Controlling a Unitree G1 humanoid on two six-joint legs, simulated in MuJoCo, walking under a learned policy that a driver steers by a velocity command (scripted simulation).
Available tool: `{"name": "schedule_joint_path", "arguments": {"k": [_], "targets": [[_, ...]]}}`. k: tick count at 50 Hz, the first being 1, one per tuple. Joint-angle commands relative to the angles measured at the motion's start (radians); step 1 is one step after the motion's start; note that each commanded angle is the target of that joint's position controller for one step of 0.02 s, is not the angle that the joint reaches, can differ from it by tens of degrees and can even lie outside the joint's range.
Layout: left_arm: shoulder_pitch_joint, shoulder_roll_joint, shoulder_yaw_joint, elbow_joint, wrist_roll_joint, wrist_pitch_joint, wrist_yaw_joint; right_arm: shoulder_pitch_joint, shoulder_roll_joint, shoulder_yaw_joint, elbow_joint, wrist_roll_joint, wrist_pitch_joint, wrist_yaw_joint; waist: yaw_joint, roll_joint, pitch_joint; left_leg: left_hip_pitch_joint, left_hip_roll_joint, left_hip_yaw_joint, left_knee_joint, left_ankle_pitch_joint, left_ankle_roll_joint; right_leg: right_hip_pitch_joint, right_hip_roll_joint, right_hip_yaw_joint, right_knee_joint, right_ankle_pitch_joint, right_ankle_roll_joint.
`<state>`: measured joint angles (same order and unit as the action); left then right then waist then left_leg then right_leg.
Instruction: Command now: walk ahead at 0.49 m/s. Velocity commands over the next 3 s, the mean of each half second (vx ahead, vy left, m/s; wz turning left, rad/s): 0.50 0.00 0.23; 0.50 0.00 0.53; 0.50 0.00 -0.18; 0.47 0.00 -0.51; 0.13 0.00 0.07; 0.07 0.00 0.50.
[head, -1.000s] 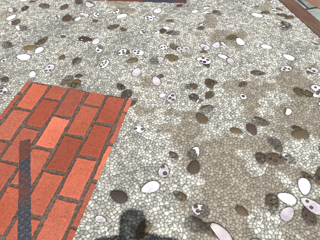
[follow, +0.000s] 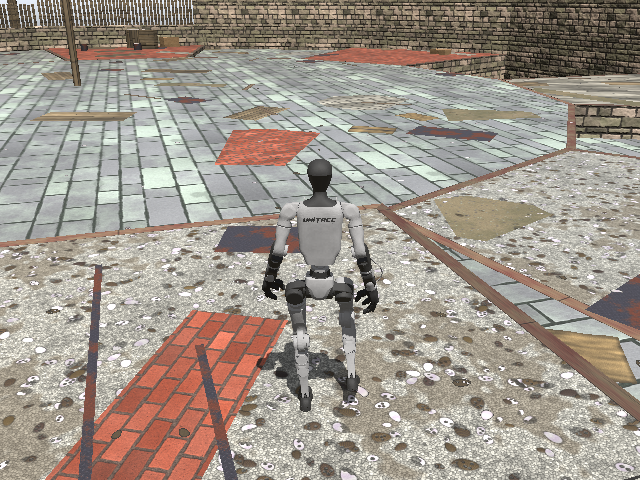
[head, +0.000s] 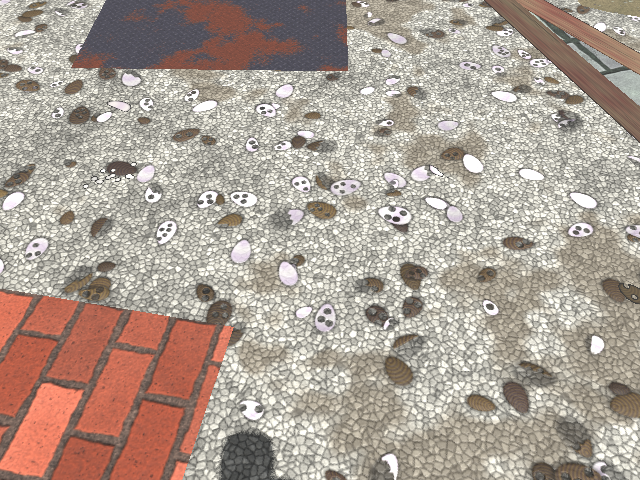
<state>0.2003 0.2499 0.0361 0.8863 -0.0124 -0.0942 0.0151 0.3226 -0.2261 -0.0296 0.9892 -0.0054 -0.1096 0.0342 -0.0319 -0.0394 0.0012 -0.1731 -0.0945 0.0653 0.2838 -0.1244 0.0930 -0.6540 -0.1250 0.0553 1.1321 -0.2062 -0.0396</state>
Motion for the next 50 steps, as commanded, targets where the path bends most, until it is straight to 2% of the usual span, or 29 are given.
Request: {"name": "schedule_joint_path", "arguments": {"k": [1,5,9,12,13,14,15,16,17,18,19,20,22,25,29,32,36,37,39,40,41,42,43,44,45,46,47,48,50], "targets": [[0.033,0.043,0.012,-0.042,0.012,0.005,0.006,-0.041,-0.134,-0.022,-0.056,0.002,-0.017,-0.019,0.047,0.073,0.054,-0.101,0.283,-0.212,-0.203,0.068,0.173,-0.022,-0.043,0.003,-0.148,0.158,0.027],[-0.127,0.028,0.006,-0.083,0.003,-0.006,-0.005,0.038,-0.161,-0.027,-0.039,0.018,-0.004,-0.033,-0.012,0.077,0.054,-0.02,0.265,-0.161,-0.184,0.082,0.126,0.013,0.004,-0.036,-0.43,0.306,0.035],[-0.245,0.04,0.004,-0.128,-0.009,-0.016,-0.028,0.113,-0.162,-0.028,-0.012,0.029,0.013,-0.035,-0.049,0.086,0.082,0.081,0.304,-0.204,-0.122,0.044,0.12,0.031,0.036,-0.035,-0.567,0.25,0.035],[-0.201,0.082,0.018,-0.131,-0.009,-0.035,-0.04,0.099,-0.184,-0.039,-0.016,0.03,0.03,-0.042,-0.001,0.112,0.06,0.126,0.335,-0.259,-0.034,0.065,0.098,0.144,0.064,-0.032,-0.648,0.144,0.012],[-0.123,0.105,0.032,-0.111,-0.008,-0.04,-0.038,0.08,-0.185,-0.039,-0.023,0.029,0.035,-0.043,0.048,0.117,0.022,0.115,0.313,-0.252,0.047,0.159,0.081,0.257,0.087,-0.051,-0.675,0.114,-0.002],[0.039,0.158,0.058,-0.066,-0.005,-0.045,-0.03,0.065,-0.154,-0.028,-0.035,0.02,0.035,-0.042,0.118,0.098,-0.08,0.052,0.25,-0.209,0.235,0.246,0.051,0.483,0.072,-0.037,-0.672,0.118,-0.034],[0.237,0.249,0.082,-0.038,0.009,-0.045,-0.021,0.052,-0.096,-0.006,-0.075,-0.002,0.031,-0.04,0.186,-0.03,-0.258,-0.143,0.16,-0.134,0.577,0.03,0.008,0.787,-0.136,0.172,-0.658,0.116,-0.1],[0.284,0.296,0.092,-0.015,0.02,-0.034,-0.028,0.18,0.02,0.021,-0.08,0.026,0.011,-0.037,0.122,-0.325,-0.364,-0.505,0.026,-0.105,0.877,-0.433,-0.038,1.061,-0.324,0.591,-0.78,-0.062,-0.227],[0.247,0.178,0.063,-0.037,0.024,-0.037,-0.029,0.144,-0.111,-0.009,-0.067,0.051,0.0,-0.039,0.14,-0.189,-0.302,-0.585,0.082,-0.226,1.013,-0.42,-0.03,0.984,-0.298,0.609,-0.827,-0.131,-0.196],[0.162,0.126,0.046,-0.054,0.017,-0.04,-0.027,0.063,-0.156,-0.026,-0.09,0.06,-0.002,-0.041,0.124,-0.118,-0.185,-0.616,0.125,-0.218,1.029,-0.318,-0.018,0.857,-0.274,0.44,-0.834,-0.07,-0.153],[0.079,0.104,0.036,-0.065,0.015,-0.04,-0.031,0.029,-0.142,-0.029,-0.095,0.053,0.005,-0.047,0.089,-0.042,-0.128,-0.567,0.17,-0.199,1.002,-0.23,-0.027,0.728,-0.232,0.319,-0.864,0.028,-0.134],[0.036,0.083,0.032,-0.064,0.014,-0.038,-0.033,0.013,-0.126,-0.035,-0.1,0.04,0.014,-0.049,0.066,-0.036,-0.073,-0.538,0.197,-0.196,0.951,-0.172,-0.033,0.638,-0.194,0.226,-0.902,0.078,-0.124],[0.014,0.06,0.03,-0.047,0.023,-0.041,-0.031,0.034,-0.086,-0.039,-0.102,0.042,0.041,-0.042,0.029,-0.068,-0.034,-0.465,0.221,-0.179,0.912,-0.113,-0.038,0.546,-0.143,0.088,-0.952,0.159,-0.111],[0.043,0.091,0.043,-0.02,0.027,-0.044,-0.02,-0.008,-0.064,-0.044,-0.137,0.038,0.065,-0.038,0.02,-0.034,0.006,-0.524,0.229,-0.178,0.873,-0.046,-0.05,0.529,-0.145,-0.02,-0.978,0.287,-0.13],[0.065,0.12,0.054,-0.004,0.03,-0.032,-0.001,-0.113,-0.059,-0.045,-0.19,0.031,0.067,-0.027,0.037,-0.017,0.043,-0.581,0.223,-0.172,0.677,0.095,-0.064,0.562,-0.145,-0.117,-1.002,0.294,-0.129],[0.092,0.142,0.06,0.003,0.022,-0.022,0.008,-0.222,-0.049,-0.038,-0.232,0.024,0.063,-0.007,0.073,-0.006,0.074,-0.571,0.217,-0.109,0.532,0.167,-0.055,0.597,-0.151,-0.183,-1.007,0.283,-0.119],[0.143,0.162,0.07,0.022,0.005,0.0,0.011,-0.331,-0.046,-0.034,-0.293,0.029,0.063,0.018,0.102,-0.005,0.107,-0.588,0.206,-0.048,0.426,0.106,-0.025,0.712,-0.183,-0.235,-0.96,0.324,-0.103],[0.142,0.17,0.073,0.023,0.001,0.006,0.011,-0.341,-0.051,-0.035,-0.306,0.03,0.064,0.024,0.097,-0.01,0.106,-0.572,0.196,-0.028,0.409,0.065,-0.013,0.735,-0.189,-0.248,-0.934,0.374,-0.095],[0.116,0.2,0.081,0.013,-0.006,0.016,0.013,-0.315,-0.078,-0.049,-0.322,0.03,0.067,0.03,0.058,-0.041,0.064,-0.456,0.14,0.032,0.391,-0.03,0.022,0.751,-0.189,-0.281,-0.83,0.661,-0.075],[0.102,0.216,0.085,0.008,-0.009,0.023,0.015,-0.258,-0.102,-0.063,-0.316,0.032,0.07,0.029,0.019,-0.062,0.019,-0.361,0.098,0.062,0.393,-0.078,0.043,0.75,-0.184,-0.294,-0.729,0.827,-0.064],[0.079,0.226,0.087,0.001,-0.013,0.032,0.016,-0.133,-0.14,-0.086,-0.288,0.036,0.071,0.027,-0.057,-0.059,-0.049,-0.193,0.048,0.085,0.346,-0.068,0.073,0.718,-0.161,-0.315,-0.553,0.921,-0.046],[0.076,0.217,0.081,-0.009,-0.012,0.032,0.018,0.037,-0.211,-0.125,-0.24,0.035,0.074,0.011,-0.136,-0.017,-0.138,0.086,0.022,0.044,0.282,-0.014,0.112,0.572,-0.115,-0.324,-0.303,0.802,-0.005],[0.105,0.103,0.047,-0.041,0.037,0.02,0.011,0.106,-0.312,-0.146,-0.218,0.038,0.08,-0.011,-0.095,0.228,-0.185,0.335,0.252,-0.312,0.269,0.064,0.175,0.249,-0.021,-0.305,0.037,-0.011,0.038],[0.159,0.049,0.023,-0.098,0.012,-0.025,-0.004,0.083,-0.349,-0.139,-0.262,0.022,0.059,-0.002,-0.021,0.319,-0.372,0.579,0.44,-0.906,0.063,-0.19,0.383,-0.06,0.161,-0.065,0.296,-0.426,0.064],[0.005,0.143,0.044,-0.12,-0.031,-0.058,-0.013,0.098,-0.257,-0.115,-0.256,0.016,0.047,0.007,-0.092,0.148,-0.308,0.547,0.424,-0.852,-0.018,-0.178,0.312,-0.172,0.112,0.041,0.328,-0.345,0.038],[-0.035,0.145,0.044,-0.138,-0.041,-0.07,-0.015,0.05,-0.217,-0.104,-0.254,0.02,0.037,0.007,-0.063,0.126,-0.183,0.427,0.391,-0.694,-0.008,-0.098,0.269,-0.205,0.073,0.027,0.261,-0.242,0.012],[-0.025,0.137,0.044,-0.117,-0.017,-0.069,-0.004,-0.036,-0.183,-0.092,-0.274,0.026,0.032,0.006,-0.01,0.028,-0.121,0.265,0.342,-0.569,-0.002,0.003,0.228,-0.13,0.023,0.031,0.181,-0.161,0.012],[-0.009,0.148,0.055,-0.11,0.004,-0.059,0.002,-0.096,-0.152,-0.082,-0.29,0.023,0.032,0.004,0.028,0.031,-0.088,0.14,0.303,-0.482,-0.01,0.095,0.207,-0.051,-0.004,0.032,0.104,-0.119,0.021],[0.049,0.132,0.058,-0.091,0.006,-0.026,-0.006,-0.12,-0.117,-0.068,-0.295,0.01,0.027,-0.005,0.064,0.061,-0.085,0.042,0.276,-0.384,-0.048,0.21,0.192,0.04,-0.035,0.017,0.038,-0.064,0.036]]}}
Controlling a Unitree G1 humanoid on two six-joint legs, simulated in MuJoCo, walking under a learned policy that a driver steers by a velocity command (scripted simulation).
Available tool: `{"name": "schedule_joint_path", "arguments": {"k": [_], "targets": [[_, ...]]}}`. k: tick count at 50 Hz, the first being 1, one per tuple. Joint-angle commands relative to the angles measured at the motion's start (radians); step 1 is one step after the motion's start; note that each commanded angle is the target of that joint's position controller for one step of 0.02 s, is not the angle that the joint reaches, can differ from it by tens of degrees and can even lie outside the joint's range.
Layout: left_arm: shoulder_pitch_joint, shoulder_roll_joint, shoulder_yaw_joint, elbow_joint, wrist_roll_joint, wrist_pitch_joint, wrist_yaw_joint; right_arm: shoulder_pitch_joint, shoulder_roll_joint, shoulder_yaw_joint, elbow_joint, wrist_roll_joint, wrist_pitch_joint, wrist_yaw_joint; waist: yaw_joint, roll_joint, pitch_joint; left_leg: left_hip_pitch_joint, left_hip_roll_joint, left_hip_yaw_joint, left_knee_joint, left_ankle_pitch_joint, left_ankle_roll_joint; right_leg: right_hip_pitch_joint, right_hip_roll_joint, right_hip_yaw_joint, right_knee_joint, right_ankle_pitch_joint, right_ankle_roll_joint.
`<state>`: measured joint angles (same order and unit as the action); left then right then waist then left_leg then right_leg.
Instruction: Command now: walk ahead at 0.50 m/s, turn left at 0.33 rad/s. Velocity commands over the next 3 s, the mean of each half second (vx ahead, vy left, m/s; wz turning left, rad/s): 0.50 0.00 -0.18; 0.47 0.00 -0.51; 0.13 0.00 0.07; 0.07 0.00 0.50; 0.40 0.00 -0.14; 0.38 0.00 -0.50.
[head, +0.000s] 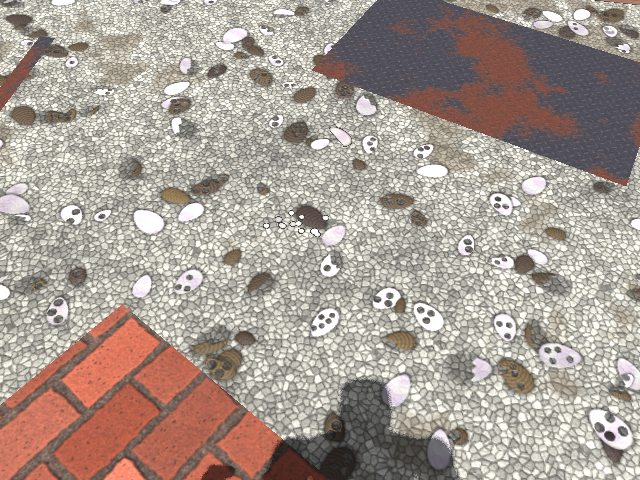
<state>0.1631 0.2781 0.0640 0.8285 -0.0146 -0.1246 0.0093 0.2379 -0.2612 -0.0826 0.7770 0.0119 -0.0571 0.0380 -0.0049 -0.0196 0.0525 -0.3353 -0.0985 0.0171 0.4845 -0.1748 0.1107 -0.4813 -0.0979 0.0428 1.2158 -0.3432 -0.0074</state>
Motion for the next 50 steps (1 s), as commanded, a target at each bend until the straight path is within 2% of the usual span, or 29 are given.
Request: {"name": "schedule_joint_path", "arguments": {"k": [1,4,10,16,17,19,20,21,22,23,24,25,26,27,28,29,31,33,36,39,41,43,44,45,46,47,48,49,50], "targets": [[0.092,0.087,0.027,-0.026,0.012,0.016,-0.001,-0.018,-0.086,-0.014,-0.07,-0.007,-0.031,-0.013,0.038,0.042,-0.13,0.18,0.273,-0.288,-0.261,0.328,0.173,-0.124,-0.063,0.015,-0.075,0.098,0.013],[0.012,0.067,0.019,-0.047,0.014,0.035,0.002,0.049,-0.114,-0.018,-0.032,-0.009,-0.038,-0.029,0.008,0.061,-0.081,0.18,0.26,-0.192,-0.293,0.424,0.148,-0.201,-0.065,-0.003,-0.196,0.238,0.031],[-0.123,0.05,0.007,-0.081,-0.004,0.027,-0.023,0.09,-0.125,-0.009,0.01,-0.018,-0.042,-0.046,-0.059,0.078,-0.02,0.267,0.257,-0.082,-0.345,0.305,0.053,-0.235,-0.019,-0.016,-0.505,0.525,-0.007],[-0.217,0.031,-0.008,-0.141,-0.011,0.019,-0.065,0.126,-0.129,-0.009,0.061,-0.017,-0.025,-0.053,-0.089,0.063,0.031,0.474,0.329,-0.014,-0.282,0.444,0.05,-0.317,0.037,-0.037,-0.634,0.412,-0.05],[-0.215,0.032,-0.009,-0.15,-0.01,0.018,-0.074,0.118,-0.134,-0.009,0.062,-0.017,-0.019,-0.056,-0.079,0.069,0.023,0.492,0.336,0.0,-0.247,0.538,0.045,-0.299,0.05,-0.058,-0.642,0.367,-0.062],[-0.161,0.058,0.002,-0.156,-0.006,0.022,-0.082,0.089,-0.163,-0.014,0.049,-0.016,-0.007,-0.066,-0.036,0.108,-0.042,0.505,0.332,0.033,-0.122,0.897,0.025,-0.174,0.11,-0.128,-0.634,0.261,-0.095],[-0.087,0.085,0.015,-0.146,-0.004,0.026,-0.081,0.079,-0.179,-0.016,0.043,-0.015,0.001,-0.073,0.005,0.13,-0.095,0.503,0.326,0.045,-0.012,1.063,0.014,-0.072,0.147,-0.154,-0.626,0.214,-0.116],[0.06,0.129,0.037,-0.116,-0.004,0.029,-0.075,0.054,-0.19,-0.016,0.035,-0.013,0.008,-0.077,0.086,0.121,-0.169,0.44,0.301,0.069,0.178,1.096,-0.007,0.129,0.179,-0.157,-0.676,0.252,-0.147],[0.22,0.195,0.062,-0.092,0.002,0.035,-0.06,0.041,-0.189,-0.01,0.015,-0.016,0.0,-0.081,0.163,0.05,-0.263,0.222,0.265,0.084,0.459,0.844,-0.041,0.431,0.079,0.015,-0.706,0.305,-0.207],[0.269,0.281,0.08,-0.092,0.001,0.033,-0.053,0.173,-0.032,0.038,-0.015,-0.045,-0.03,-0.054,0.071,-0.218,-0.388,-0.249,0.052,0.036,0.868,-0.126,-0.117,0.844,-0.195,0.54,-0.717,0.242,-0.412],[0.298,0.2,0.06,-0.085,-0.003,0.036,-0.046,0.116,-0.095,0.034,-0.016,-0.017,-0.071,-0.033,0.123,-0.173,-0.476,-0.409,0.017,-0.143,1.002,-0.366,-0.105,0.938,-0.239,0.785,-0.872,0.114,-0.447],[0.248,0.159,0.049,-0.096,0.001,0.04,-0.039,0.012,-0.148,0.021,-0.057,0.021,-0.096,-0.021,0.134,-0.113,-0.314,-0.496,0.088,-0.166,0.971,-0.285,-0.082,0.832,-0.203,0.631,-0.9,0.092,-0.377],[0.174,0.132,0.04,-0.118,0.001,0.042,-0.036,-0.039,-0.14,0.026,-0.076,0.019,-0.105,-0.022,0.096,0.0,-0.216,-0.467,0.133,-0.149,0.878,-0.212,-0.074,0.664,-0.163,0.513,-0.915,0.154,-0.339],[0.113,0.111,0.032,-0.137,0.002,0.043,-0.038,-0.058,-0.137,0.02,-0.076,-0.003,-0.102,-0.028,0.052,0.066,-0.133,-0.414,0.158,-0.128,0.786,-0.186,-0.084,0.5,-0.124,0.432,-0.938,0.265,-0.319],[0.081,0.098,0.025,-0.154,0.012,0.043,-0.035,-0.039,-0.143,0.012,-0.08,-0.018,-0.09,-0.033,0.014,0.053,-0.115,-0.34,0.182,-0.128,0.733,-0.167,-0.096,0.398,-0.095,0.379,-0.964,0.335,-0.315],[0.062,0.102,0.026,-0.166,0.011,0.045,-0.033,-0.017,-0.134,0.011,-0.084,-0.024,-0.076,-0.035,-0.01,0.029,-0.1,-0.303,0.19,-0.12,0.685,-0.162,-0.111,0.333,-0.074,0.354,-0.984,0.365,-0.315],[0.063,0.123,0.032,-0.173,0.006,0.043,-0.025,-0.002,-0.107,0.016,-0.091,-0.03,-0.055,-0.043,-0.025,0.0,-0.086,-0.271,0.195,-0.089,0.578,-0.134,-0.145,0.237,-0.048,0.285,-0.998,0.452,-0.315],[0.084,0.154,0.042,-0.172,0.002,0.045,-0.013,-0.066,-0.084,0.025,-0.116,-0.033,-0.046,-0.05,-0.008,-0.017,-0.072,-0.251,0.179,-0.066,0.433,-0.023,-0.173,0.174,-0.013,0.225,-1.001,0.467,-0.294],[0.132,0.159,0.045,-0.163,-0.01,0.059,-0.002,-0.181,-0.06,0.035,-0.142,-0.027,-0.05,-0.046,0.046,-0.048,-0.077,-0.178,0.131,-0.058,0.194,0.194,-0.181,0.154,0.038,0.19,-0.965,0.373,-0.236],[0.182,0.158,0.045,-0.151,-0.015,0.072,0.0,-0.249,-0.081,0.028,-0.167,-0.01,-0.06,-0.036,0.077,-0.073,-0.086,-0.149,0.098,-0.076,0.082,0.23,-0.178,0.216,0.016,0.262,-0.914,0.287,-0.215],[0.194,0.151,0.044,-0.152,-0.015,0.077,0.003,-0.256,-0.111,0.016,-0.176,-0.006,-0.07,-0.028,0.07,-0.083,-0.092,-0.131,0.089,-0.099,0.022,0.173,-0.159,0.283,-0.008,0.338,-0.859,0.233,-0.202],[0.171,0.148,0.045,-0.161,-0.01,0.082,0.005,-0.204,-0.134,0.001,-0.167,-0.001,-0.082,-0.024,0.028,-0.112,-0.096,-0.054,0.087,-0.096,-0.021,0.11,-0.125,0.307,-0.018,0.391,-0.796,0.225,-0.182],[0.157,0.124,0.037,-0.17,-0.008,0.082,0.004,-0.131,-0.15,-0.011,-0.149,-0.005,-0.087,-0.028,-0.013,-0.113,-0.123,0.057,0.098,-0.089,-0.059,0.111,-0.097,0.288,0.014,0.38,-0.731,0.239,-0.156],[0.139,0.071,0.019,-0.187,0.002,0.077,0.002,-0.018,-0.193,-0.025,-0.14,-0.03,-0.091,-0.036,-0.07,-0.068,-0.213,0.246,0.215,-0.174,-0.041,0.146,-0.038,0.227,0.068,0.307,-0.527,0.255,-0.112],[0.239,0.013,0.0,-0.208,0.002,0.069,0.008,0.089,-0.28,-0.043,-0.132,-0.06,-0.086,-0.043,-0.051,0.149,-0.349,0.579,0.438,-0.487,-0.032,0.272,0.104,-0.04,0.201,0.163,-0.197,-0.004,-0.035],[0.305,0.058,0.0,-0.215,-0.008,0.063,0.009,0.136,-0.267,-0.047,-0.099,-0.039,-0.072,-0.033,-0.033,0.366,-0.393,0.647,0.56,-0.798,-0.096,0.249,0.212,-0.238,0.204,0.129,0.016,-0.31,0.003],[0.272,0.138,0.02,-0.191,-0.011,0.07,0.011,0.084,-0.174,-0.022,-0.123,-0.023,-0.066,-0.032,-0.046,0.219,-0.287,0.549,0.521,-0.692,-0.096,0.273,0.183,-0.278,0.156,0.17,0.116,-0.258,0.021],[0.189,0.156,0.026,-0.2,-0.001,0.082,0.012,0.035,-0.127,-0.005,-0.135,-0.025,-0.056,-0.032,-0.048,0.124,-0.211,0.435,0.469,-0.51,-0.076,0.397,0.144,-0.266,0.132,0.139,0.131,-0.198,0.035],[0.143,0.143,0.027,-0.211,0.01,0.09,0.013,-0.007,-0.103,0.007,-0.132,-0.028,-0.049,-0.027,-0.031,0.077,-0.161,0.329,0.416,-0.394,-0.081,0.528,0.124,-0.239,0.11,0.116,0.085,-0.167,0.041]]}}
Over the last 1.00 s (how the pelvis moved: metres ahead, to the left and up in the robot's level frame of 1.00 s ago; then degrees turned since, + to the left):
0.50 0.06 -0.01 27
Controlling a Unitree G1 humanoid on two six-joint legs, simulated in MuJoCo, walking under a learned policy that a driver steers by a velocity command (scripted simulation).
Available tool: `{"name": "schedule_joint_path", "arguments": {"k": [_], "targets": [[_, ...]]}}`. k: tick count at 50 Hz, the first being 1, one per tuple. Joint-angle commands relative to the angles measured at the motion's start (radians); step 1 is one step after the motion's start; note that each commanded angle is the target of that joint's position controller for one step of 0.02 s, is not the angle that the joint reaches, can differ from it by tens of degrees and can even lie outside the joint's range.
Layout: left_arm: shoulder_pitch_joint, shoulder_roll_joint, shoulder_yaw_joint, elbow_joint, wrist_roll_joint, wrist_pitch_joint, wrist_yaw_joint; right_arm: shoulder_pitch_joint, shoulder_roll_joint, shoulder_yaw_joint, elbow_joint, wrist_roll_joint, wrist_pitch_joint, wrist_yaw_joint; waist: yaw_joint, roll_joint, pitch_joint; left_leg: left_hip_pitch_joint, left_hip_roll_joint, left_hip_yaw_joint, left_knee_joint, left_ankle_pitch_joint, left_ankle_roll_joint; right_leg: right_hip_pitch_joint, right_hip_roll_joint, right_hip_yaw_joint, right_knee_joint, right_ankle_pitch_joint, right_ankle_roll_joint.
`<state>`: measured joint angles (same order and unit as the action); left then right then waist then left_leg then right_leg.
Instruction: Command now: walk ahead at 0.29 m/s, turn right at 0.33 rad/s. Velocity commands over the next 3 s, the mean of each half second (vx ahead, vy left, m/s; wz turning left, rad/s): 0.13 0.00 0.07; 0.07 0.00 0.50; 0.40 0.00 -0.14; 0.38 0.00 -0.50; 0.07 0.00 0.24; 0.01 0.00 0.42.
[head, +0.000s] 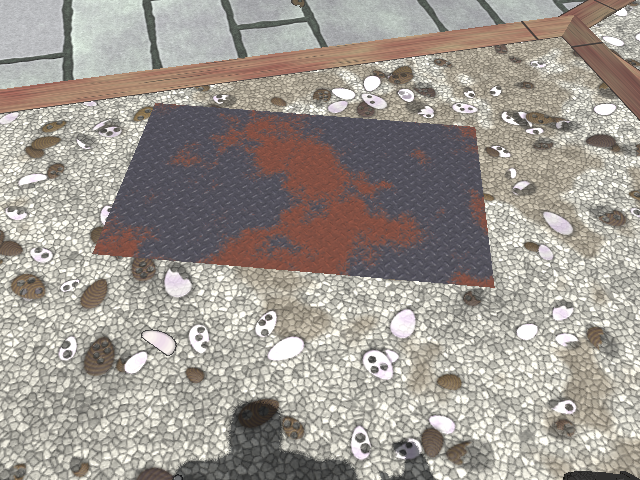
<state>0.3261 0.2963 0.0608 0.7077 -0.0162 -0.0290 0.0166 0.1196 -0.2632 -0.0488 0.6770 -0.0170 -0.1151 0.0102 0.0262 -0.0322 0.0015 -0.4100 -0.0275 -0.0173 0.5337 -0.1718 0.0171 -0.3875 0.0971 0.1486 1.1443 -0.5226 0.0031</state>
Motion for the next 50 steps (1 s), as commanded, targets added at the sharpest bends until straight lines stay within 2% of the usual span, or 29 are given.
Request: {"name": "schedule_joint_path", "arguments": {"k": [1,3,6,8,10,13,14,15,16,17,18,19,20,22,24,27,29,30,31,32,33,34,35,36,38,41,43,45,50], "targets": [[-0.036,0.107,0.031,-0.096,0.015,0.002,0.004,0.083,-0.083,-0.018,-0.023,0.002,0.012,0.004,-0.038,0.094,-0.077,0.327,0.305,-0.285,-0.145,0.59,0.201,-0.297,-0.115,-0.001,0.085,0.032,0.03],[-0.013,0.043,0.013,-0.088,0.009,0.014,0.001,0.059,-0.093,-0.018,0.001,-0.005,0.013,0.008,-0.006,0.144,-0.067,0.221,0.248,-0.183,-0.193,0.654,0.195,-0.189,-0.118,-0.054,-0.052,0.089,0.038],[-0.031,0.013,-0.002,-0.086,0.017,0.019,0.0,0.023,-0.134,-0.027,0.027,0.002,0.025,0.0,0.007,0.161,-0.12,0.184,0.237,-0.102,-0.21,0.729,0.208,-0.059,-0.125,-0.094,-0.27,0.218,0.048],[-0.071,0.012,-0.006,-0.085,0.018,0.019,-0.002,0.04,-0.14,-0.026,0.049,0.014,0.035,-0.003,-0.013,0.165,-0.142,0.184,0.229,-0.085,-0.209,0.679,0.201,0.017,-0.122,-0.106,-0.389,0.309,0.046],[-0.112,0.024,-0.001,-0.093,0.021,0.019,-0.002,0.063,-0.142,-0.022,0.07,0.025,0.044,0.001,-0.026,0.161,-0.134,0.192,0.223,-0.105,-0.195,0.578,0.193,0.065,-0.106,-0.111,-0.488,0.353,0.039],[-0.13,0.047,0.013,-0.101,0.029,0.012,0.002,0.056,-0.147,-0.019,0.075,0.044,0.058,0.001,-0.004,0.147,-0.093,0.159,0.186,-0.151,-0.141,0.336,0.141,0.188,-0.085,-0.129,-0.725,0.499,-0.006],[-0.129,0.091,0.024,-0.114,0.037,0.01,0.011,0.081,-0.135,-0.015,0.075,0.038,0.057,0.0,-0.012,0.115,-0.101,0.116,0.156,-0.166,-0.107,0.21,0.095,0.27,-0.155,-0.066,-0.735,0.623,-0.035],[-0.112,0.154,0.04,-0.132,0.047,0.017,0.023,0.12,-0.102,-0.006,0.066,0.015,0.052,0.004,-0.036,0.003,-0.147,0.026,0.084,-0.125,-0.01,-0.018,0.046,0.389,-0.289,0.021,-0.674,0.842,-0.092],[-0.103,0.162,0.047,-0.124,0.039,0.032,0.028,0.173,-0.063,0.004,0.068,0.022,0.053,0.002,-0.048,-0.15,-0.178,-0.073,0.015,-0.032,0.086,-0.246,0.003,0.436,-0.393,0.096,-0.687,0.813,-0.186],[-0.091,0.123,0.041,-0.114,0.032,0.039,0.025,0.131,-0.082,0.002,0.056,0.03,0.063,-0.004,-0.017,-0.2,-0.16,-0.096,0.017,0.01,0.163,-0.294,-0.023,0.386,-0.428,0.155,-0.739,0.71,-0.228],[-0.088,0.114,0.042,-0.114,0.032,0.039,0.026,0.089,-0.121,-0.014,0.043,0.034,0.078,-0.009,0.009,-0.206,-0.127,-0.141,0.018,0.016,0.29,-0.359,-0.036,0.363,-0.445,0.181,-0.766,0.689,-0.246],[-0.077,0.122,0.044,-0.113,0.036,0.034,0.029,0.076,-0.146,-0.029,0.04,0.034,0.098,-0.014,0.025,-0.195,-0.108,-0.186,0.024,0.002,0.465,-0.449,-0.052,0.338,-0.476,0.194,-0.788,0.73,-0.272],[-0.106,0.126,0.044,-0.113,0.03,0.026,0.029,0.107,-0.153,-0.041,0.044,0.031,0.12,-0.018,0.002,-0.158,-0.094,-0.191,0.044,-0.023,0.571,-0.453,-0.067,0.291,-0.486,0.162,-0.799,0.739,-0.277],[-0.214,0.114,0.045,-0.119,0.019,0.019,0.028,0.141,-0.112,-0.037,0.046,0.034,0.15,-0.025,-0.051,-0.122,-0.061,-0.13,0.072,-0.016,0.517,-0.369,-0.074,0.186,-0.425,0.037,-0.816,0.675,-0.221],[-0.26,0.115,0.05,-0.112,0.02,0.023,0.026,0.129,-0.083,-0.03,0.031,0.03,0.161,-0.023,-0.057,-0.133,-0.067,-0.031,0.073,0.023,0.41,-0.282,-0.071,0.127,-0.38,-0.061,-0.808,0.669,-0.192],[-0.245,0.125,0.057,-0.092,0.01,0.031,0.028,0.11,-0.1,-0.037,-0.004,0.034,0.16,0.002,-0.041,-0.15,-0.109,0.046,0.064,0.056,0.236,-0.174,-0.045,0.173,-0.394,-0.094,-0.763,0.641,-0.182],[-0.247,0.122,0.057,-0.077,-0.005,0.037,0.03,0.169,-0.104,-0.047,0.008,0.029,0.157,0.014,-0.07,-0.117,-0.117,0.165,0.02,0.104,0.058,-0.035,-0.004,0.138,-0.375,-0.135,-0.679,0.523,-0.13],[-0.199,0.093,0.052,-0.054,-0.003,0.041,0.028,0.183,-0.128,-0.058,0.009,0.017,0.154,0.01,-0.064,-0.034,-0.087,0.22,0.017,0.057,-0.038,0.055,0.028,0.07,-0.329,-0.192,-0.57,0.369,-0.064],[-0.156,0.033,0.035,-0.067,0.037,0.045,0.023,0.177,-0.261,-0.089,-0.021,0.01,0.149,-0.01,-0.019,0.29,-0.053,0.31,0.26,-0.306,-0.148,0.357,0.128,-0.155,-0.194,-0.31,-0.265,0.055,0.054],[-0.269,0.048,0.033,-0.118,0.039,0.041,0.03,0.184,-0.309,-0.089,-0.055,-0.023,0.134,-0.003,-0.079,0.358,-0.061,0.269,0.413,-0.537,-0.212,0.476,0.317,-0.294,-0.084,-0.163,-0.043,-0.176,0.069],[-0.297,0.086,0.044,-0.119,0.024,0.039,0.036,0.183,-0.282,-0.082,-0.056,-0.036,0.114,0.003,-0.096,0.247,-0.083,0.262,0.391,-0.513,-0.228,0.359,0.333,-0.314,-0.1,-0.085,0.058,-0.141,0.051],[-0.282,0.103,0.053,-0.104,0.017,0.04,0.042,0.137,-0.253,-0.074,-0.059,-0.018,0.102,0.0,-0.065,0.189,-0.064,0.26,0.336,-0.441,-0.212,0.28,0.277,-0.324,-0.118,-0.065,0.071,-0.051,0.035],[-0.257,0.106,0.059,-0.079,0.023,0.044,0.05,0.087,-0.221,-0.066,-0.066,0.006,0.103,-0.009,-0.042,0.139,-0.062,0.264,0.29,-0.386,-0.196,0.225,0.223,-0.327,-0.134,-0.058,0.051,0.03,0.036],[-0.243,0.112,0.063,-0.07,0.028,0.047,0.055,0.056,-0.198,-0.056,-0.073,0.022,0.108,-0.018,-0.029,0.152,-0.064,0.249,0.264,-0.352,-0.192,0.233,0.198,-0.305,-0.137,-0.056,0.037,0.081,0.043],[-0.216,0.093,0.061,-0.062,0.023,0.042,0.047,0.061,-0.18,-0.048,-0.082,0.02,0.116,-0.031,-0.019,0.159,-0.096,0.249,0.229,-0.322,-0.188,0.275,0.192,-0.258,-0.112,-0.065,0.05,0.151,0.056],[-0.232,0.068,0.051,-0.063,0.018,0.035,0.042,0.088,-0.185,-0.052,-0.087,0.023,0.12,-0.044,-0.035,0.144,-0.107,0.311,0.218,-0.334,-0.183,0.269,0.196,-0.269,-0.096,-0.058,-0.069,0.187,0.071],[-0.246,0.069,0.048,-0.066,0.015,0.027,0.032,0.113,-0.187,-0.056,-0.085,0.032,0.125,-0.051,-0.051,0.152,-0.116,0.325,0.199,-0.374,-0.228,-0.053,0.198,-0.254,-0.096,-0.057,-0.2,0.217,0.076],[-0.267,0.077,0.049,-0.073,0.009,0.014,0.018,0.114,-0.198,-0.061,-0.089,0.032,0.126,-0.053,-0.062,0.199,-0.075,0.286,0.197,-0.438,-0.28,-0.285,0.207,-0.228,-0.088,-0.062,-0.304,0.213,0.075],[-0.262,0.069,0.04,-0.062,0.005,-0.037,-0.014,0.131,-0.191,-0.056,-0.079,0.028,0.114,-0.04,-0.082,0.192,-0.049,0.23,0.194,-0.467,-0.281,-0.352,0.219,-0.092,-0.087,-0.093,-0.488,0.184,0.041]]}}
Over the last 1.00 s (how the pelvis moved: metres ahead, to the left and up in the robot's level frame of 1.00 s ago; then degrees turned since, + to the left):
0.57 -0.08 0.00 -26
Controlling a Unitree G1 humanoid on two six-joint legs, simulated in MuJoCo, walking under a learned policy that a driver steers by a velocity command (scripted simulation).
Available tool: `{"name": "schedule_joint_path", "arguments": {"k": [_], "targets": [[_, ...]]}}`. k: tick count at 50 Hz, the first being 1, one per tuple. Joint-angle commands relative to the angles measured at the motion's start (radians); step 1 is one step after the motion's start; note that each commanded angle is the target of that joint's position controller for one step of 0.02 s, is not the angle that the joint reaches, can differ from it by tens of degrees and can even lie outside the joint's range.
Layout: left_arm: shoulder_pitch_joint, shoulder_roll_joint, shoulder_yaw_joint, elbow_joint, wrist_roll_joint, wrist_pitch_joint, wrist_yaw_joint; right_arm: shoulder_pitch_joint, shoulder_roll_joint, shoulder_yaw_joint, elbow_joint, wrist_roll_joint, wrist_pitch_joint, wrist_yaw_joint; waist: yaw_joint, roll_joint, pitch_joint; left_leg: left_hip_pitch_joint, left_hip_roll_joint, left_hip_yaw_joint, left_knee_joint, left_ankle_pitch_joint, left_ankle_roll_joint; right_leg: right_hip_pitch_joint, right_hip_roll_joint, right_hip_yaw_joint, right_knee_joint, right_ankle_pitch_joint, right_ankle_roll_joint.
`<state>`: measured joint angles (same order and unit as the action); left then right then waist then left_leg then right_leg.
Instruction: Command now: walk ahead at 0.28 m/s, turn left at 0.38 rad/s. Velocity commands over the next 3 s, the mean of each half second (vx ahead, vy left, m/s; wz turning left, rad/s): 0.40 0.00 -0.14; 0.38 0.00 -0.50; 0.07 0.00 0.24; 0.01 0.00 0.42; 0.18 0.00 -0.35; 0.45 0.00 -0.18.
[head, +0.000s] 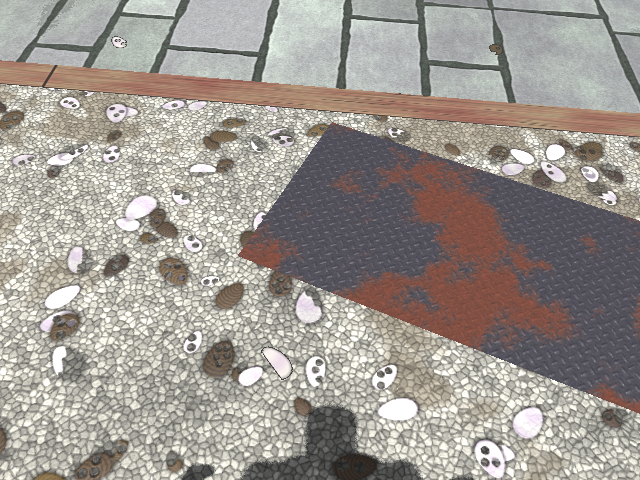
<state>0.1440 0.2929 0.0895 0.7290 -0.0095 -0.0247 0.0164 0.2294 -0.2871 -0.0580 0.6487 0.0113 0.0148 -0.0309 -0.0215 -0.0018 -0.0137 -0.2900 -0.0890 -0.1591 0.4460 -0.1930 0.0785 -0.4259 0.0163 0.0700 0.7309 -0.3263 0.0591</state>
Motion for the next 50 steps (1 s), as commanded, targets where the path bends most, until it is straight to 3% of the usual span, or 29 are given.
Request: {"name": "schedule_joint_path", "arguments": {"k": [1,4,6,7,8,9,10,11,14,16,18,22,24,25,26,27,28,29,30,31,33,35,38,42,45,47,48,49,50], "targets": [[-0.074,0.068,0.009,-0.081,-0.004,-0.051,-0.02,0.026,-0.163,-0.044,-0.046,-0.001,-0.018,0.005,-0.034,0.161,-0.026,0.089,0.253,-0.33,-0.193,-0.342,0.159,-0.016,-0.003,-0.025,-0.104,-0.015,-0.026],[-0.012,0.058,0.004,-0.054,-0.011,-0.076,-0.032,0.004,-0.153,-0.034,-0.044,-0.001,-0.021,0.017,0.004,0.141,-0.003,0.008,0.234,-0.313,-0.169,-0.386,0.14,0.139,-0.002,-0.069,-0.25,0.081,-0.078],[0.068,0.062,0.002,-0.023,-0.006,-0.083,-0.031,-0.002,-0.109,-0.017,-0.044,-0.008,-0.028,0.023,0.038,0.11,-0.014,-0.072,0.193,-0.259,-0.093,-0.396,0.096,0.287,-0.026,-0.042,-0.301,0.076,-0.113],[0.152,0.095,0.006,-0.006,-0.002,-0.086,-0.026,-0.025,-0.061,-0.001,-0.056,-0.014,-0.037,0.025,0.064,0.023,-0.017,-0.168,0.141,-0.163,0.08,-0.365,0.051,0.373,-0.134,0.106,-0.36,-0.024,-0.158],[0.215,0.185,0.021,0.008,0.008,-0.081,-0.024,-0.02,-0.027,0.006,-0.082,-0.008,-0.056,0.027,0.046,-0.171,0.002,-0.353,0.017,0.05,0.322,-0.31,-0.014,0.461,-0.277,0.395,-0.484,-0.237,-0.265],[0.254,0.215,0.035,0.017,0.018,-0.078,-0.033,-0.095,-0.105,-0.014,-0.115,0.011,-0.077,0.022,0.083,-0.239,0.099,-0.535,0.034,0.088,0.467,-0.4,-0.038,0.429,-0.406,0.663,-0.574,-0.388,-0.375],[0.228,0.17,0.02,0.005,0.006,-0.08,-0.031,-0.104,-0.152,-0.029,-0.105,0.02,-0.095,0.025,0.077,-0.163,0.141,-0.581,0.093,0.049,0.549,-0.332,-0.043,0.417,-0.394,0.647,-0.573,-0.395,-0.373],[0.213,0.144,0.01,-0.005,0.002,-0.078,-0.029,-0.101,-0.143,-0.029,-0.091,0.013,-0.105,0.031,0.069,-0.143,0.125,-0.588,0.108,0.055,0.569,-0.257,-0.048,0.437,-0.34,0.567,-0.566,-0.326,-0.341],[0.224,0.126,0.0,-0.011,-0.006,-0.059,-0.016,-0.154,-0.096,-0.024,-0.095,-0.017,-0.126,0.045,0.078,-0.108,0.077,-0.519,0.121,0.096,0.465,-0.083,-0.08,0.437,-0.229,0.374,-0.561,-0.018,-0.285],[0.226,0.12,-0.002,-0.009,-0.007,-0.045,-0.004,-0.189,-0.042,-0.008,-0.096,-0.016,-0.132,0.054,0.083,-0.126,0.062,-0.393,0.09,0.137,0.331,0.002,-0.109,0.359,-0.167,0.266,-0.55,0.13,-0.267],[0.242,0.132,0.002,-0.005,-0.008,-0.035,0.003,-0.236,-0.014,0.002,-0.101,-0.009,-0.134,0.061,0.097,-0.141,0.06,-0.27,0.061,0.155,0.205,0.062,-0.128,0.282,-0.139,0.218,-0.535,0.194,-0.257],[0.278,0.163,0.014,0.001,-0.025,-0.024,0.005,-0.263,-0.065,-0.016,-0.109,0.012,-0.137,0.064,0.092,-0.154,0.052,-0.115,0.045,0.125,0.071,0.11,-0.13,0.248,-0.176,0.292,-0.492,0.184,-0.246],[0.254,0.163,0.017,-0.006,-0.029,-0.021,0.006,-0.207,-0.097,-0.031,-0.099,0.019,-0.139,0.058,0.042,-0.16,0.037,-0.007,0.059,0.114,0.013,0.106,-0.102,0.241,-0.185,0.321,-0.442,0.205,-0.218],[0.244,0.146,0.013,-0.013,-0.025,-0.021,0.005,-0.136,-0.119,-0.044,-0.081,0.015,-0.14,0.049,0.001,-0.152,0.004,0.109,0.063,0.121,-0.019,0.096,-0.079,0.218,-0.155,0.308,-0.373,0.266,-0.194],[0.227,0.108,0.002,-0.026,-0.015,-0.025,0.0,-0.02,-0.158,-0.061,-0.064,0.006,-0.141,0.038,-0.059,-0.123,-0.078,0.291,0.137,0.066,-0.021,0.082,-0.037,0.151,-0.1,0.263,-0.203,0.281,-0.16],[0.233,0.025,-0.023,-0.063,0.002,-0.031,0.002,0.15,-0.233,-0.078,-0.045,-0.015,-0.134,0.024,-0.114,0.06,-0.25,0.598,0.352,-0.171,-0.018,-0.024,0.041,-0.055,-0.012,0.149,0.13,0.083,-0.108],[0.335,0.006,-0.033,-0.089,-0.029,-0.042,0.006,0.191,-0.264,-0.083,-0.013,-0.026,-0.121,0.04,-0.058,0.381,-0.322,0.684,0.52,-0.578,-0.142,-0.247,0.157,-0.276,0.039,0.085,0.377,-0.286,-0.081],[0.309,0.105,-0.008,-0.06,-0.047,-0.037,0.007,0.138,-0.162,-0.058,-0.021,-0.019,-0.119,0.043,-0.058,0.242,-0.18,0.575,0.49,-0.533,-0.173,-0.354,0.143,-0.359,-0.032,0.108,0.502,-0.213,-0.076],[0.227,0.132,-0.001,-0.064,-0.038,-0.033,0.002,0.094,-0.115,-0.045,-0.021,-0.011,-0.116,0.039,-0.061,0.159,-0.067,0.461,0.448,-0.361,-0.175,-0.263,0.115,-0.375,-0.063,0.079,0.517,-0.127,-0.077],[0.2,0.115,-0.002,-0.062,-0.028,-0.03,0.0,0.048,-0.094,-0.036,-0.017,-0.016,-0.113,0.04,-0.038,0.097,-0.022,0.369,0.4,-0.253,-0.195,-0.144,0.099,-0.339,-0.09,0.062,0.498,-0.058,-0.075],[0.167,0.086,-0.001,-0.075,-0.024,-0.021,-0.012,0.003,-0.068,-0.029,-0.002,-0.026,-0.114,0.038,-0.005,0.119,0.034,0.248,0.349,-0.106,-0.243,0.011,0.093,-0.292,-0.13,0.051,0.458,0.012,-0.072],[0.142,0.051,-0.011,-0.09,-0.023,-0.01,-0.02,-0.003,-0.072,-0.033,0.017,-0.019,-0.126,0.039,0.006,0.114,0.05,0.204,0.345,-0.024,-0.277,0.109,0.107,-0.293,-0.138,0.033,0.431,0.046,-0.063],[0.075,0.042,-0.018,-0.125,-0.009,-0.007,-0.027,-0.017,-0.107,-0.044,0.043,-0.016,-0.131,0.035,0.014,0.075,0.082,0.19,0.353,0.08,-0.296,0.283,0.121,-0.321,-0.139,0.026,0.3,0.139,-0.04],[-0.023,0.034,-0.027,-0.155,0.002,-0.02,-0.057,-0.039,-0.154,-0.052,0.063,-0.007,-0.11,0.017,-0.007,0.074,0.07,0.152,0.301,0.258,-0.24,0.509,0.069,-0.154,-0.095,-0.072,0.01,0.352,-0.048],[-0.054,0.067,-0.012,-0.186,-0.001,-0.014,-0.078,-0.011,-0.192,-0.063,0.084,0.018,-0.097,0.01,-0.001,0.08,0.037,0.223,0.331,0.275,-0.158,0.581,0.041,-0.082,-0.064,-0.089,-0.084,0.318,-0.089],[0.034,0.112,0.013,-0.176,0.008,-0.011,-0.077,-0.008,-0.213,-0.069,0.089,0.035,-0.086,0.008,0.06,0.079,-0.024,0.25,0.326,0.284,0.005,0.714,0.019,0.058,-0.004,-0.115,-0.151,0.269,-0.135],[0.144,0.152,0.037,-0.147,0.009,-0.011,-0.068,-0.003,-0.192,-0.061,0.089,0.035,-0.081,0.008,0.119,0.045,-0.085,0.212,0.286,0.31,0.171,0.687,-0.01,0.222,0.032,-0.123,-0.216,0.35,-0.166],[0.219,0.215,0.052,-0.142,0.016,-0.007,-0.046,0.05,-0.143,-0.04,0.08,0.002,-0.082,0.011,0.14,-0.08,-0.164,0.038,0.223,0.325,0.438,0.368,-0.061,0.458,-0.083,0.016,-0.214,0.718,-0.215],[0.154,0.266,0.031,-0.182,0.041,-0.005,-0.024,0.191,-0.033,0.004,0.073,-0.049,-0.085,0.031,0.016,-0.319,-0.305,-0.253,0.092,0.255,0.817,-0.554,-0.127,0.725,-0.383,0.393,-0.129,1.229,-0.397]]}}
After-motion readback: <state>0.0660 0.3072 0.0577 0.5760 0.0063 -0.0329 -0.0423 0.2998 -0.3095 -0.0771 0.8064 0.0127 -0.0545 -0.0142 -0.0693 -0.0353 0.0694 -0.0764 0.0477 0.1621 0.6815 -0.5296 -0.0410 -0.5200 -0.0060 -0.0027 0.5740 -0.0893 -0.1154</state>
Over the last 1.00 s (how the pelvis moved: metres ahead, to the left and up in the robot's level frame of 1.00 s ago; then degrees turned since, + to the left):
0.10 0.04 0.02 22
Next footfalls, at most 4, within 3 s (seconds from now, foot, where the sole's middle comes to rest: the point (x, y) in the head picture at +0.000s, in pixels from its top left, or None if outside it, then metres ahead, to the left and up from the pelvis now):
0.14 right None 0.07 -0.14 -0.78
0.52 left None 0.32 0.10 -0.78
0.98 right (425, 474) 0.51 -0.23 -0.78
1.48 left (308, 472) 0.51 0.01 -0.78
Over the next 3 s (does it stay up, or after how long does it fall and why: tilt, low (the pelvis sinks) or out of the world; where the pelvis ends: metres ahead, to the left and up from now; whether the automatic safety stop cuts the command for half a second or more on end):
stays up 0.77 -0.29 0.00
